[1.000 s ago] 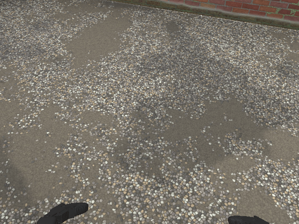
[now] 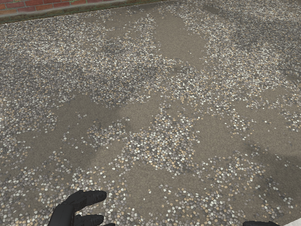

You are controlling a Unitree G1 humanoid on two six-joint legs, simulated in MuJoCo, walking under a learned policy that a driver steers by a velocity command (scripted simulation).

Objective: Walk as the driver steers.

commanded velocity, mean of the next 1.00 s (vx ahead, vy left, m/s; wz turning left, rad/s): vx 1.00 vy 0.00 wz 0.82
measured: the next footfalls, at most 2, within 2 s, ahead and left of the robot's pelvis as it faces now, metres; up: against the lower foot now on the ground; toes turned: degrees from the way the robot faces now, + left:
right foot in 1.14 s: +0.02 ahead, -0.03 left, +0.00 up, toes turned +28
left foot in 1.32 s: -0.04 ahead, +0.19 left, +0.00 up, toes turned +39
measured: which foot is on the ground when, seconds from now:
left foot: down 0.00-1.00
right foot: down 0.00-0.86, up 0.88-1.00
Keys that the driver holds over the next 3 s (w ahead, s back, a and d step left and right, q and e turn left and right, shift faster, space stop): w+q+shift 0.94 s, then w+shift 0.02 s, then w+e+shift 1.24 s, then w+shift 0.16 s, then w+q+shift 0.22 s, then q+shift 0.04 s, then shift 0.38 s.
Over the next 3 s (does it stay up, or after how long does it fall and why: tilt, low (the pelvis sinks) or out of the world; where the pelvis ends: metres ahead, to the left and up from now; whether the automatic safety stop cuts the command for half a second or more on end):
stays up -0.01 -0.05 0.03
